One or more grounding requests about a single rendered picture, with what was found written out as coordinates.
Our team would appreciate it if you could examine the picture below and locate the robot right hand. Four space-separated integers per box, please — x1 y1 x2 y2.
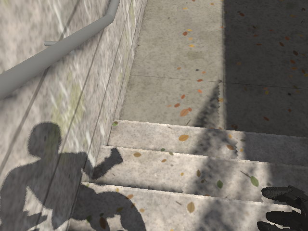
257 185 308 231

